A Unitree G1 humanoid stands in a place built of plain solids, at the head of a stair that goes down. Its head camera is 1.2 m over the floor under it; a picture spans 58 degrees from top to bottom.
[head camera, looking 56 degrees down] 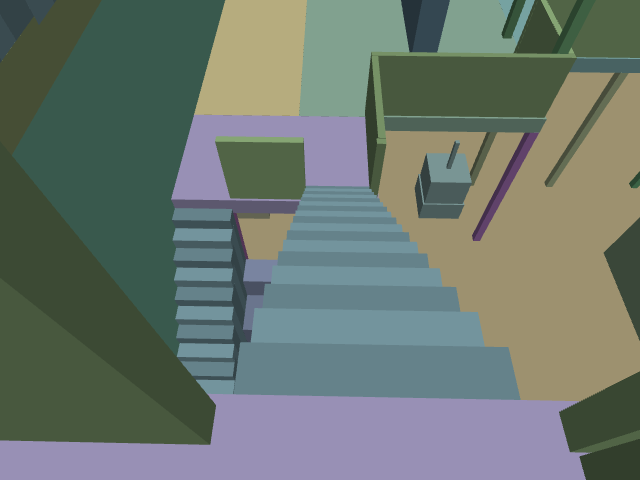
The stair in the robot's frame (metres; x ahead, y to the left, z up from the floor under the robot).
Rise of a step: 0.20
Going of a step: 0.22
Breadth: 0.90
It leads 1 degrees to the right of straight ahead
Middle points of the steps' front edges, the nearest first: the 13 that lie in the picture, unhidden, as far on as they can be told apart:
0.30 -0.18 0.00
0.52 -0.18 -0.20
0.74 -0.19 -0.40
0.96 -0.19 -0.60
1.18 -0.19 -0.81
1.40 -0.20 -1.01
1.62 -0.20 -1.21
1.84 -0.21 -1.41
2.06 -0.21 -1.62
2.28 -0.21 -1.82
2.50 -0.22 -2.02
2.72 -0.22 -2.22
2.94 -0.23 -2.42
